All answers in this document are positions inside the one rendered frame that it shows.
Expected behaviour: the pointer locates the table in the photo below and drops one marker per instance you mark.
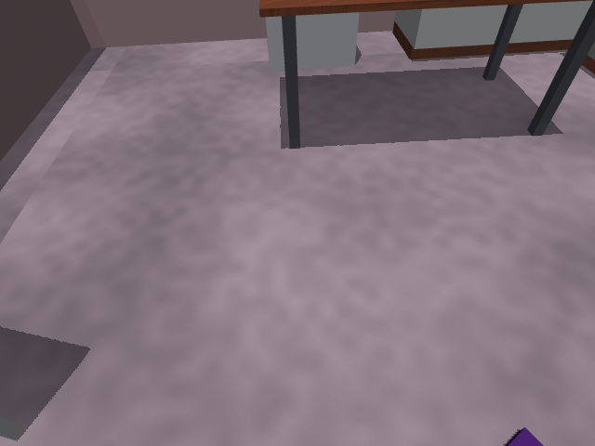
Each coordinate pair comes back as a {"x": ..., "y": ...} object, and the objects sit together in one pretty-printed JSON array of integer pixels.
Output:
[{"x": 289, "y": 9}]

